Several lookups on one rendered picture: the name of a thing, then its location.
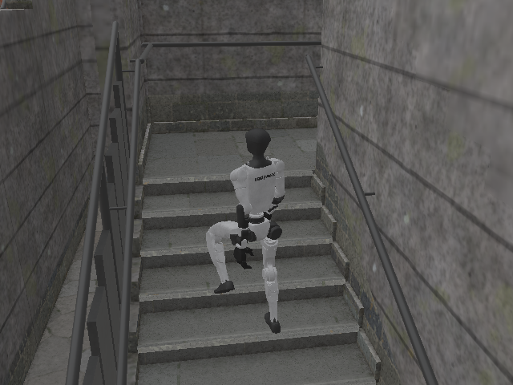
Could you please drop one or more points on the robot left hand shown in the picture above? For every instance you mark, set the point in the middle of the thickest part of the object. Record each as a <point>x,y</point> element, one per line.
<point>240,256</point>

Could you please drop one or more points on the robot right forearm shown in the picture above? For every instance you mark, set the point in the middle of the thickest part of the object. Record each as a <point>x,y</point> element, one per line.
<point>274,204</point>

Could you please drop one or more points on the robot right foot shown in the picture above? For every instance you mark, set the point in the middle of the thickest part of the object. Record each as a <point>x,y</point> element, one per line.
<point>274,326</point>

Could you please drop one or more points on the robot right shin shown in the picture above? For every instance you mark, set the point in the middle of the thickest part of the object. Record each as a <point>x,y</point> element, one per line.
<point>272,291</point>

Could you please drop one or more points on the right robot upper arm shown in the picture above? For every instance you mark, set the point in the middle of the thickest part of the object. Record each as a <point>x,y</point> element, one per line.
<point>280,178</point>

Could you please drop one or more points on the robot left forearm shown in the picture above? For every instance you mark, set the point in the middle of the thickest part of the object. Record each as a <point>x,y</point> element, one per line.
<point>242,232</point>

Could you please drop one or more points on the left robot upper arm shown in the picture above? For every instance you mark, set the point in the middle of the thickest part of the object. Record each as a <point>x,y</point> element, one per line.
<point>238,177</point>

